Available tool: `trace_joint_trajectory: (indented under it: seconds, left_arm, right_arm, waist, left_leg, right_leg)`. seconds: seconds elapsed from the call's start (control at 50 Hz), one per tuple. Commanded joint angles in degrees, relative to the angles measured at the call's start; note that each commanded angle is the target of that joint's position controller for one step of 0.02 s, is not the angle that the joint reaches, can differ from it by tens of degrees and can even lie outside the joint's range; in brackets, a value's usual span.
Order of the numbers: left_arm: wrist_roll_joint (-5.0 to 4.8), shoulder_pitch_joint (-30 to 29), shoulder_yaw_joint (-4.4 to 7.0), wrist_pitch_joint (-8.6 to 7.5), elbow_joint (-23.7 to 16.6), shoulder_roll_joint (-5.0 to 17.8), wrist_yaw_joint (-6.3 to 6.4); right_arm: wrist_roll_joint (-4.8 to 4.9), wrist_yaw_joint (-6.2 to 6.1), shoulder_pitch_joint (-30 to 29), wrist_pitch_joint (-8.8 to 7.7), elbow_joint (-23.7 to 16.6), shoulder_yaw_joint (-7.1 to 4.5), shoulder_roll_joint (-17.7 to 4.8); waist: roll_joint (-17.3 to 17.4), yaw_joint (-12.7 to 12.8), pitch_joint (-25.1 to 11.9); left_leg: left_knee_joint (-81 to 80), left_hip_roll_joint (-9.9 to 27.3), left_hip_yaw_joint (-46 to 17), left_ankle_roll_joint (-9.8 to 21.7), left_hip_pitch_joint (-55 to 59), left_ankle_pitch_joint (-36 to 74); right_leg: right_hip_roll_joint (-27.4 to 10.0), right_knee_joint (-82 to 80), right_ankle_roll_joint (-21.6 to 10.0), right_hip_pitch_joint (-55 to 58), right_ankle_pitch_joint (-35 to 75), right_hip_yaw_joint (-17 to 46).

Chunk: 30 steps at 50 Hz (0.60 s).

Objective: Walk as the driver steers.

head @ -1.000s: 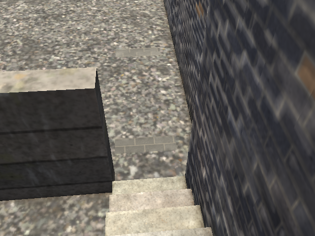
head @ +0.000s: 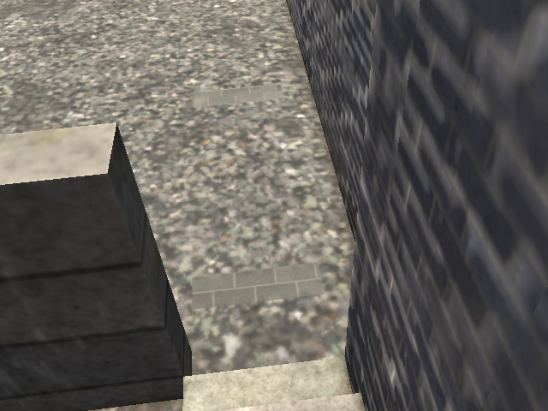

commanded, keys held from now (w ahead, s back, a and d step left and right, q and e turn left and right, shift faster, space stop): no key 0.70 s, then w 0.30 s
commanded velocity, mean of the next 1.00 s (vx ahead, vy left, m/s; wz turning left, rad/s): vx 0.09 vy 0.00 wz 0.00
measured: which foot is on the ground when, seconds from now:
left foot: down 0.00-0.10, up 0.12-0.30, down 0.32-1.00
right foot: down 0.00-0.32, up 0.34-0.54, down 0.56-0.60, up 0.62-0.66, down 0.68-0.96, up 0.98-1.00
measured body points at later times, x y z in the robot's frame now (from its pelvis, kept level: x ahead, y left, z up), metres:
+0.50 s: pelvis +0.14 +0.07 -0.12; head +0.17 +0.06 +0.33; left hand +0.26 +0.30 -0.25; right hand +0.11 -0.19 -0.27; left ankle +0.16 +0.15 -0.86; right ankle +0.12 -0.06 -0.61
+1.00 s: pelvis +0.22 +0.10 -0.16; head +0.22 +0.09 +0.29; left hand +0.31 +0.35 -0.27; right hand +0.31 -0.19 -0.27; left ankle +0.17 +0.15 -0.86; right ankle +0.18 -0.06 -0.85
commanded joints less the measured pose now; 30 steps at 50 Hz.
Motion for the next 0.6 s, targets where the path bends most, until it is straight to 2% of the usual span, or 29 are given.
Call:
trace_joint_trajectory:
  seconds: [0.02, 0.04, 0.06, 0.08, 0.1, 0.12, 0.14, 0.16, 0.18, 0.2, 0.22, 0.24, 0.26, 0.28, 0.3, 0.32, 0.34, 0.36, 0.38, 0.4, 0.42, 0.44, 0.46, 0.48, 0.52, 0.54, 0.56, 0.58, 0.6]
  left_arm:
    - [-1.31, 5.35, 1.08, 1.58, -1.31, 4.76, 0.40]
    - [-1.42, 0.34, 1.00, 1.02, -3.09, 5.25, 0.07]
    - [-1.53, -2.59, 0.94, 0.50, -4.08, 5.73, -0.06]
    - [-1.45, -1.75, 0.20, 0.14, -3.46, 3.68, 0.06]
    - [-1.75, 0.20, -0.02, -0.03, -2.80, 2.54, 0.66]
    - [-1.97, 3.17, 0.38, -0.20, -2.17, 2.91, 1.36]
    - [-1.60, 5.02, 1.04, -0.32, -1.55, 4.15, 1.80]
    - [-0.96, 6.59, 2.05, 0.81, -1.01, 7.66, 2.14]
    - [-0.18, 4.42, 1.66, 1.84, -1.65, 7.19, 0.99]
    - [-0.19, 1.80, 1.49, 2.21, -2.52, 5.97, 0.41]
    - [0.78, -1.93, 0.74, 2.16, -2.45, 4.98, -0.78]
    - [0.73, -9.58, 0.76, 2.21, -4.10, 5.07, -1.19]
    - [-0.92, -13.73, 0.70, 2.21, -6.07, 5.21, -0.04]
    - [-1.96, -10.78, 1.25, 3.33, -4.83, 8.35, 0.08]
    - [-0.01, -2.25, 1.78, 4.03, -0.62, 10.55, -1.70]
    - [2.03, -0.08, 1.79, 3.97, 0.26, 9.96, -3.04]
    - [1.44, 2.64, 1.23, 3.32, 0.18, 3.00, -3.58]
    - [1.19, -1.81, 1.78, 3.68, -4.91, 5.05, -3.12]
    - [1.51, -8.62, 1.73, 4.58, -8.21, 4.72, -2.23]
    - [1.66, -8.48, 1.32, 5.17, -10.10, 3.98, -2.26]
    - [0.74, -0.19, 0.81, 5.46, -8.36, 2.66, -3.06]
    - [-0.39, 8.08, -0.28, 4.94, -6.03, 0.09, -4.26]
    - [-1.35, 8.98, -0.24, 4.87, -5.39, 0.70, -4.13]
    - [-2.32, 7.26, -0.99, 4.98, -6.64, -0.24, -4.21]
    - [-3.66, 2.92, -1.90, 5.21, -11.87, 0.59, -4.61]
    - [-3.45, 3.73, -1.46, 5.52, -11.10, 2.00, -4.62]
    - [-1.86, 5.28, -0.51, 6.02, -11.89, 4.27, -4.73]
    - [-1.17, 3.48, -0.58, 6.56, -12.56, 3.63, -4.98]
    - [-0.62, 5.40, -0.34, 4.97, -14.95, 1.85, -5.16]
  right_arm:
    - [-0.48, 0.45, 0.56, 0.40, -0.19, -0.54, -3.24]
    - [-0.10, 1.17, -0.64, 0.36, -1.81, -1.44, -4.33]
    - [-0.41, 1.28, 0.12, -0.06, -2.36, -2.03, -5.13]
    - [-0.08, 1.34, -2.08, -0.09, -2.88, -2.85, -5.89]
    - [1.39, 1.26, -4.13, -0.37, -3.29, -2.77, -5.47]
    - [2.50, 1.07, -7.31, -0.64, -4.09, -2.81, -4.84]
    - [2.69, 0.87, -10.98, -0.56, -5.85, -3.06, -4.45]
    - [2.27, 0.97, -9.48, -0.20, -6.46, -1.68, -0.63]
    - [2.11, 0.65, -5.39, 0.30, -3.07, -1.13, 0.31]
    - [1.28, 0.66, -4.43, 0.78, -2.89, -0.97, 0.89]
    - [-0.12, 0.57, 2.38, 1.00, -1.66, -0.98, 1.02]
    - [0.08, 0.16, 4.57, 0.69, -1.30, -2.08, -1.34]
    - [1.68, -0.14, 1.93, 0.12, -2.07, -2.28, -3.12]
    - [3.77, -0.47, 7.95, -2.08, 1.74, -2.53, -3.70]
    - [3.74, -0.95, 15.20, -3.65, 5.57, -3.60, -6.07]
    - [2.01, -1.64, 27.00, -4.89, 7.78, -5.62, -10.87]
    - [-0.32, -1.07, 32.77, -4.12, 8.44, -7.13, -15.92]
    - [-1.85, 0.39, 26.00, -3.97, 4.52, -7.35, -16.82]
    - [-3.42, 0.22, 23.31, -3.98, 3.08, -7.03, -14.14]
    - [-2.88, 0.74, 15.29, -3.95, 1.95, -5.23, -11.06]
    - [-1.12, 1.57, 10.64, -3.20, 1.54, -3.49, -7.97]
    - [0.47, 2.47, 4.75, -2.80, 0.85, -1.80, -5.11]
    - [0.71, 0.73, 6.35, -2.88, 0.68, -1.22, -2.57]
    - [0.24, -0.41, 7.36, -3.30, 1.69, -0.30, -1.45]
    - [0.59, -1.59, 4.75, -3.81, 1.75, 0.01, -4.27]
    - [0.54, -1.70, 1.80, -4.75, 0.03, -0.47, -7.60]
    - [2.39, -2.11, -1.60, -5.55, -1.21, -1.47, -9.44]
    - [2.78, -2.04, -1.16, -5.66, 0.27, -1.34, -9.37]
    - [2.88, -1.11, -2.96, -5.05, -1.06, -1.02, -9.29]
  waist:
    - [-5.09, 1.71, 6.99]
    - [-7.21, 0.11, 6.42]
    - [-10.20, -0.80, 6.70]
    - [-8.74, 0.05, 7.77]
    - [-6.42, 1.49, 8.44]
    - [-6.87, 3.82, 8.72]
    - [-7.16, 5.60, 8.89]
    - [-9.33, 5.62, 6.54]
    - [-9.07, 3.99, 8.15]
    - [-9.32, 2.94, 8.17]
    - [-10.34, -1.15, 5.99]
    - [-9.45, -3.88, 4.87]
    - [-7.46, -2.28, 5.62]
    - [-4.38, -1.92, 4.23]
    - [-1.36, -1.65, 1.25]
    - [1.85, -4.95, -2.51]
    - [14.03, -5.14, -9.33]
    - [9.31, -3.95, -8.81]
    - [2.74, -6.37, -7.17]
    - [-0.55, -1.97, -3.83]
    - [1.16, 3.02, -2.88]
    - [-0.13, 8.46, 0.73]
    - [-2.58, 5.78, 4.68]
    - [-2.03, 4.86, 4.93]
    - [-4.61, 3.28, 4.66]
    - [-5.56, 3.80, 5.13]
    - [-8.65, 4.75, 5.03]
    - [-6.38, 3.80, 7.07]
    - [-3.70, 3.56, 11.28]
  left_leg:
    - [-10.14, -0.46, 1.60, 0.39, -4.97, 16.76]
    - [-7.29, -2.36, 3.57, 1.07, 0.50, 10.01]
    - [-8.13, -2.64, 4.38, 1.23, 2.91, 3.18]
    - [-10.58, -2.96, 4.08, 1.07, 2.81, -0.79]
    - [-16.76, -2.41, 3.89, 0.87, 1.09, -1.34]
    - [-21.42, -2.16, 2.57, 0.73, -2.20, -1.68]
    - [-25.08, -4.46, 2.01, 0.77, -4.88, -2.04]
    - [-25.40, -4.00, 6.99, 0.66, 5.44, -3.96]
    - [-24.68, -1.99, 5.55, -0.07, 11.65, 2.38]
    - [-24.76, -1.31, 4.31, -0.24, 14.38, 4.30]
    - [-14.47, -2.32, 7.02, -0.37, 25.15, 7.83]
    - [-15.06, -1.63, 4.95, 0.06, 27.23, 7.62]
    - [-36.17, 1.15, 2.23, 0.53, 17.73, 4.10]
    - [-47.83, -1.31, 11.11, 1.89, 25.58, 20.47]
    - [-46.66, -2.06, 15.08, 4.08, 40.77, 30.31]
    - [-40.96, -0.70, 15.09, 8.38, 54.92, 41.31]
    - [-23.07, 9.49, 6.58, 21.75, 75.37, 81.59]
    - [-15.38, 13.57, 3.82, 26.50, 77.28, 92.62]
    - [-15.55, 15.72, 4.01, 26.14, 72.25, 86.74]
    - [-16.84, 15.93, 4.58, 23.23, 57.98, 70.72]
    - [-18.02, 16.59, 4.41, 22.97, 45.37, 64.31]
    - [-21.11, 14.42, 5.21, 22.08, 28.16, 55.05]
    - [-23.30, 10.88, 8.19, 20.14, 20.80, 40.45]
    - [-22.59, 7.60, 9.50, 18.75, 15.79, 33.07]
    - [-20.97, 5.20, 9.35, 16.88, 8.92, 16.72]
    - [-20.80, 5.52, 6.86, 17.65, 5.14, 13.26]
    - [-22.79, 3.73, 7.33, 15.98, 4.55, -1.80]
    - [-23.61, 3.36, 4.54, 14.99, 2.29, -13.21]
    - [-23.34, 2.59, 9.18, 11.98, 11.57, -22.91]
  right_leg:
    - [-10.41, -10.68, -7.45, -1.54, 15.58, 23.60]
    - [-7.24, -9.85, -4.50, -6.87, 17.09, 19.52]
    - [-7.25, -9.84, -3.22, -7.99, 20.42, 17.68]
    - [-7.77, -8.61, -2.03, -6.52, 23.87, 16.85]
    - [-8.37, -7.24, -1.43, -1.44, 26.32, 17.18]
    - [-9.25, -6.33, -1.05, 4.33, 28.28, 18.35]
    - [-9.48, -7.73, -0.82, 8.50, 30.56, 19.23]
    - [-10.01, -11.11, -3.55, 3.36, 27.60, 19.88]
    - [-10.88, -11.77, -5.50, -1.72, 25.48, 22.24]
    - [-11.58, -10.23, -5.72, -4.37, 24.51, 22.89]
    - [-11.52, -8.96, -4.44, -12.33, 27.75, 21.19]
    - [-10.00, -4.57, -1.14, -12.40, 28.60, 18.09]
    - [-9.00, 2.12, 1.91, 1.63, 28.29, 16.29]
    - [-7.81, 10.47, 1.57, 5.31, 27.46, 13.33]
    - [-6.23, 16.21, 1.51, 0.51, 33.65, 12.79]
    - [-4.58, 27.80, 3.90, -6.30, 30.05, 10.02]
    - [2.69, 55.26, 9.75, -24.61, -10.20, 4.52]
    - [3.83, 68.78, 11.74, -38.08, -21.66, 3.79]
    - [3.30, 66.57, 10.17, -41.99, -16.90, 6.88]
    - [-1.08, 60.20, 8.22, -37.26, -8.38, 9.43]
    - [-5.17, 58.05, 7.83, -31.14, -1.71, 10.52]
    - [-7.19, 54.68, 8.71, -21.74, 7.68, 10.77]
    - [-7.98, 47.83, 9.47, -20.34, 16.27, 10.32]
    - [-8.87, 46.54, 11.00, -15.75, 20.23, 8.55]
    - [-10.10, 36.85, 13.71, -9.53, 18.15, 7.96]
    - [-11.44, 32.86, 14.46, -4.49, 31.08, 9.11]
    - [-13.17, 10.75, 14.75, -0.52, 32.42, 8.70]
    - [-12.72, 2.66, 15.18, 3.71, 31.50, 7.38]
    - [-11.62, -6.21, 13.46, -10.09, 30.02, 7.65]
Velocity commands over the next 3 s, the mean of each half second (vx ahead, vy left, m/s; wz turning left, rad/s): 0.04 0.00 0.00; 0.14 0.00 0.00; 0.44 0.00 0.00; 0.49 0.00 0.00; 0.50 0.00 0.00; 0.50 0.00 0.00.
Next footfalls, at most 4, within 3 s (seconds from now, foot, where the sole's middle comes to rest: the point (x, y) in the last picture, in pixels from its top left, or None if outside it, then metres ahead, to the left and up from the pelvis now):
0.32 left None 0.21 0.16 -0.89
0.56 right None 0.15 -0.06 -0.77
0.68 right None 0.22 -0.07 -0.89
1.46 right None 0.47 -0.01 -1.09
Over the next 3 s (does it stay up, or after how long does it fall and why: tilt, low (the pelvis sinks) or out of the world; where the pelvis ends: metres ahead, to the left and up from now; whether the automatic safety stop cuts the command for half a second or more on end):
stays up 1.21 0.26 -0.91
